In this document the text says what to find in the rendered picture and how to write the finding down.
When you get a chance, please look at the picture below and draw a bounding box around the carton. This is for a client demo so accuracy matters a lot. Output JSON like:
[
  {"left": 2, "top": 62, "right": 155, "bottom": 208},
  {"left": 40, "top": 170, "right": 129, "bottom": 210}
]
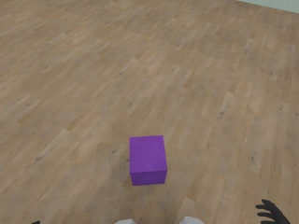
[{"left": 129, "top": 135, "right": 168, "bottom": 186}]

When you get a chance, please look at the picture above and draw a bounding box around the robot right hand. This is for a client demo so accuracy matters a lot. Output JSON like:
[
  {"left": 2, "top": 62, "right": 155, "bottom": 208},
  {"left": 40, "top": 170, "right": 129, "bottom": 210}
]
[{"left": 255, "top": 199, "right": 291, "bottom": 224}]

